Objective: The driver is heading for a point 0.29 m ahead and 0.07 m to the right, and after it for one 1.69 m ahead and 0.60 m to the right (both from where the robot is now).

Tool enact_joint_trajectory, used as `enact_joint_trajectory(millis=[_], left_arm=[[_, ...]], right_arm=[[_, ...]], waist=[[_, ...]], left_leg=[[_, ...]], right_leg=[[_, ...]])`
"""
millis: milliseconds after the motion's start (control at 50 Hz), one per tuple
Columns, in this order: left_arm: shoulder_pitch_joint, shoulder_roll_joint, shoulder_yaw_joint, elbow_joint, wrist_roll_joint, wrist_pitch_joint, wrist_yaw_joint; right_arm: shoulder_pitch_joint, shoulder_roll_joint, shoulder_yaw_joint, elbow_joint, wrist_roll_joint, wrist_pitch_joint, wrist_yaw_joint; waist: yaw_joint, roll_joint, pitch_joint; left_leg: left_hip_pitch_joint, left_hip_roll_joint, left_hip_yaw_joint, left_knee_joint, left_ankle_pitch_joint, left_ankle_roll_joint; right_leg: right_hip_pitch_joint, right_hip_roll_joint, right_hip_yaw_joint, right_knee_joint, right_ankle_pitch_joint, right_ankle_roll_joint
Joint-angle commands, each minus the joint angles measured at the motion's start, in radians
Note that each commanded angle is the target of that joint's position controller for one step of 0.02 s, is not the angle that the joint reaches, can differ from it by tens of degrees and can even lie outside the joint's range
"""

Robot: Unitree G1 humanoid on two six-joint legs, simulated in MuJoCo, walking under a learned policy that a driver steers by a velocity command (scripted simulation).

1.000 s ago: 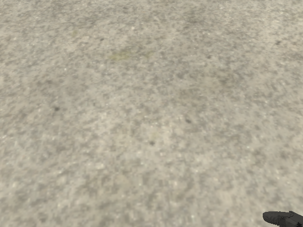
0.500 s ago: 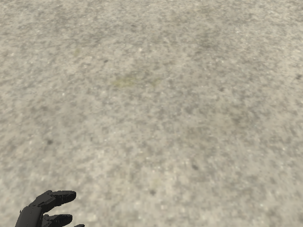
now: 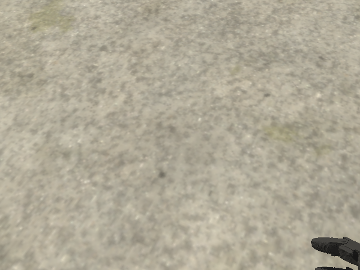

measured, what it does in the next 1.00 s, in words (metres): walks ahead, turning right: right foot, then left foot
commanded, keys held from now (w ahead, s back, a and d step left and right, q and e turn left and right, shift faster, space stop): w+q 0.02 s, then w+e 0.08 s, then e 0.90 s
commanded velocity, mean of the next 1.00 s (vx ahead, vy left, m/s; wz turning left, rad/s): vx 0.17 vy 0.00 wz -0.30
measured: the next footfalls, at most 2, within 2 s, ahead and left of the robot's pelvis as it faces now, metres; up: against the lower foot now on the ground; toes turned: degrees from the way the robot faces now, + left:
right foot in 0.50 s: +0.37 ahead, -0.11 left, +0.00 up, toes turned -6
left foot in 0.92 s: +0.40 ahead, +0.12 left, +0.00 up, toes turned -26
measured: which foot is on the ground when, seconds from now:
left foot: down 0.00-0.50, up 0.52-0.90, down 0.92-1.00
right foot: down 0.00-0.02, up 0.04-0.48, down 0.50-0.94, up 0.96-1.00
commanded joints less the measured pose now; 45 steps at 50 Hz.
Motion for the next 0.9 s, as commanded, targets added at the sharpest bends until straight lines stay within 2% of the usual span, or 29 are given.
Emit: enact_joint_trajectory(millis=[20,40,60,80,100,120,140,200,240,280,340,400,440,460,480,500,520,540,560,580,600,620,640,680,760,840,880,900], left_arm=[[-0.017,0.115,0.012,-0.092,0.035,-0.008,0.011],[0.045,0.032,-0.025,-0.141,0.04,-0.037,-0.006],[-0.041,0.14,-0.001,-0.123,0.001,-0.062,-0.021],[-0.11,0.146,-0.001,-0.146,-0.029,-0.07,-0.026],[-0.125,0.125,-0.006,-0.14,-0.019,-0.069,-0.019],[-0.124,0.125,-0.002,-0.126,0.003,-0.059,-0.012],[-0.086,0.122,-0.001,-0.109,0.007,-0.044,-0.012],[-0.024,0.077,-0.007,-0.072,0.013,-0.005,-0.003],[-0.056,0.051,-0.013,-0.081,0.017,0.002,0.001],[-0.105,0.031,-0.021,-0.091,0.017,-0.002,-0.007],[-0.182,0.031,-0.021,-0.129,0.017,-0.007,-0.027],[-0.203,0.056,-0.009,-0.164,0.02,-0.003,-0.05],[-0.185,0.068,0.0,-0.18,0.025,0.001,-0.064],[-0.141,0.076,0.008,-0.177,0.026,0.001,-0.067],[-0.059,0.102,0.024,-0.161,0.026,-0.003,-0.063],[0.011,0.187,0.05,-0.162,0.032,-0.004,-0.045],[0.012,0.268,0.06,-0.182,0.043,0.002,-0.028],[0.02,0.202,0.042,-0.203,0.049,0.003,-0.027],[-0.057,0.169,0.037,-0.23,0.038,0.007,-0.026],[-0.11,0.134,0.029,-0.238,0.018,0.016,-0.02],[-0.145,0.11,0.02,-0.246,0.007,0.028,-0.013],[-0.167,0.106,0.018,-0.251,0.01,0.038,-0.007],[-0.182,0.114,0.021,-0.26,0.02,0.047,-0.003],[-0.176,0.132,0.032,-0.267,0.03,0.057,0.008],[-0.182,0.155,0.045,-0.28,0.023,0.073,0.026],[-0.192,0.15,0.046,-0.291,0.023,0.09,0.025],[-0.203,0.147,0.046,-0.296,0.018,0.098,0.024],[-0.217,0.144,0.045,-0.3,0.011,0.103,0.026]], right_arm=[[0.391,-0.273,-0.115,0.025,0.01,0.014,-0.037],[0.325,-0.321,-0.106,-0.01,0.01,-0.002,-0.035],[0.343,-0.207,-0.076,-0.007,-0.001,-0.014,-0.027],[0.314,-0.175,-0.064,0.006,-0.012,-0.025,-0.026],[0.252,-0.153,-0.055,0.013,-0.012,-0.034,-0.025],[0.188,-0.117,-0.042,0.012,-0.021,-0.041,-0.026],[0.158,-0.107,-0.036,0.011,-0.033,-0.048,-0.028],[0.131,-0.118,-0.039,0.052,-0.037,-0.071,-0.035],[0.116,-0.116,-0.038,0.075,-0.042,-0.072,-0.046],[0.101,-0.109,-0.034,0.088,-0.047,-0.066,-0.058],[0.135,-0.134,-0.04,0.121,-0.042,-0.048,-0.073],[0.135,-0.148,-0.049,0.143,-0.026,-0.016,-0.084],[0.12,-0.153,-0.054,0.145,-0.011,0.005,-0.096],[0.104,-0.154,-0.057,0.141,-0.003,0.013,-0.103],[0.101,-0.143,-0.054,0.138,0.0,0.019,-0.109],[0.137,-0.134,-0.049,0.125,-0.02,0.013,-0.111],[0.209,-0.051,-0.023,0.097,-0.066,0.005,-0.097],[0.208,-0.085,-0.021,0.112,-0.045,-0.002,-0.078],[0.15,-0.126,-0.031,0.102,-0.012,0.001,-0.071],[0.106,-0.126,-0.032,0.099,-0.014,0.008,-0.076],[0.079,-0.127,-0.036,0.1,-0.024,0.019,-0.086],[0.077,-0.126,-0.039,0.095,-0.026,0.029,-0.091],[0.089,-0.11,-0.037,0.097,-0.024,0.034,-0.092],[0.11,-0.085,-0.031,0.111,-0.022,0.033,-0.096],[0.098,-0.083,-0.031,0.119,-0.021,0.03,-0.098],[0.082,-0.093,-0.038,0.112,-0.015,0.013,-0.087],[0.105,-0.097,-0.043,0.117,-0.012,-0.001,-0.078],[0.137,-0.097,-0.047,0.128,-0.011,-0.008,-0.073]], waist=[[-0.229,0.087,-0.265],[-0.131,0.274,-0.414],[-0.208,0.098,-0.411],[-0.2,0.075,-0.265],[-0.153,-0.015,-0.173],[-0.119,-0.003,-0.126],[-0.086,0.024,-0.111],[-0.046,0.012,-0.096],[-0.049,0.024,-0.075],[-0.069,0.037,-0.068],[-0.112,0.033,-0.073],[-0.116,0.036,-0.065],[-0.1,0.047,-0.066],[-0.074,0.046,-0.082],[-0.033,0.016,-0.124],[-0.013,-0.115,-0.199],[-0.083,-0.33,-0.282],[-0.041,-0.245,-0.448],[-0.038,-0.157,-0.368],[-0.051,-0.074,-0.276],[-0.063,-0.034,-0.208],[-0.088,-0.061,-0.173],[-0.101,-0.1,-0.155],[-0.099,-0.14,-0.165],[-0.081,-0.158,-0.192],[-0.065,-0.194,-0.17],[-0.076,-0.203,-0.166],[-0.098,-0.201,-0.163]], left_leg=[[0.702,0.088,-0.224,-0.041,0.043,0.134],[0.95,0.323,-0.817,-0.216,-0.193,0.333],[0.915,0.327,-0.781,-0.291,-0.246,0.279],[0.786,0.299,-0.623,-0.291,-0.173,0.237],[0.629,0.26,-0.495,-0.295,-0.041,0.201],[0.517,0.225,-0.394,-0.302,0.151,0.18],[0.432,0.207,-0.324,-0.319,0.305,0.172],[0.329,0.188,-0.159,-0.356,0.593,0.168],[0.314,0.161,-0.059,-0.37,0.629,0.142],[0.314,0.12,0.028,-0.375,0.586,0.107],[0.405,0.155,0.041,-0.36,0.562,0.099],[0.503,0.208,0.027,-0.287,0.561,0.098],[0.531,0.227,0.02,-0.194,0.596,0.082],[0.522,0.216,0.031,-0.109,0.645,0.063],[0.49,0.17,0.063,0.035,0.644,0.022],[0.362,0.074,0.096,0.272,0.423,-0.051],[0.017,-0.123,0.073,0.617,-0.483,-0.134],[-0.05,-0.133,-0.147,0.762,-0.567,-0.137],[-0.102,-0.085,-0.171,0.784,-0.501,-0.127],[-0.128,-0.05,-0.159,0.731,-0.429,-0.126],[-0.117,-0.022,-0.153,0.655,-0.381,-0.13],[-0.058,-0.015,-0.149,0.573,-0.347,-0.133],[-0.013,-0.03,-0.129,0.5,-0.323,-0.141],[0.033,-0.05,-0.116,0.381,-0.308,-0.162],[0.095,-0.058,-0.131,0.24,-0.224,-0.181],[0.13,-0.066,-0.14,0.12,-0.218,-0.165],[0.177,-0.07,-0.131,0.006,-0.193,-0.143],[0.239,-0.071,-0.116,-0.101,-0.131,-0.127]], right_leg=[[-0.414,-0.119,0.028,0.667,0.542,-0.066],[-0.777,0.077,0.186,0.978,-0.137,-0.026],[-0.857,0.015,0.328,1.016,-0.083,-0.044],[-0.886,-0.022,0.304,0.982,-0.012,-0.063],[-0.847,-0.073,0.295,0.899,0.064,-0.063],[-0.782,-0.099,0.296,0.83,0.103,-0.053],[-0.702,-0.111,0.3,0.813,0.122,-0.041],[-0.624,-0.084,0.284,0.736,0.179,0.0],[-0.63,-0.068,0.291,0.62,0.289,0.013],[-0.588,-0.05,0.273,0.452,0.441,0.008],[-0.592,-0.03,0.254,0.314,0.54,-0.002],[-0.641,-0.023,0.244,0.263,0.427,-0.029],[-0.634,-0.003,0.22,0.242,0.324,-0.057],[-0.579,0.023,0.199,0.205,0.306,-0.077],[-0.455,0.057,0.189,0.118,0.406,-0.109],[-0.259,-0.033,0.359,0.081,0.845,-0.174],[0.019,-0.282,0.727,0.113,1.27,-0.379],[0.088,-0.324,0.866,0.056,1.079,-0.463],[0.023,-0.284,0.775,0.03,0.901,-0.425],[-0.071,-0.236,0.7,0.007,0.737,-0.369],[-0.174,-0.204,0.657,-0.022,0.621,-0.33],[-0.267,-0.164,0.628,-0.049,0.534,-0.306],[-0.319,-0.129,0.605,-0.066,0.499,-0.289],[-0.336,-0.106,0.585,-0.067,0.514,-0.287],[-0.363,-0.088,0.614,-0.064,0.362,-0.268],[-0.362,-0.079,0.693,-0.059,0.237,-0.249],[-0.351,-0.071,0.726,-0.033,0.255,-0.234],[-0.368,-0.053,0.723,-0.007,0.263,-0.216]])
Over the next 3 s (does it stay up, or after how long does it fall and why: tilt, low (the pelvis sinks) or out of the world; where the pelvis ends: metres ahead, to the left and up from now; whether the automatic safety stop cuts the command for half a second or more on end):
stays up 0.79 -0.13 0.02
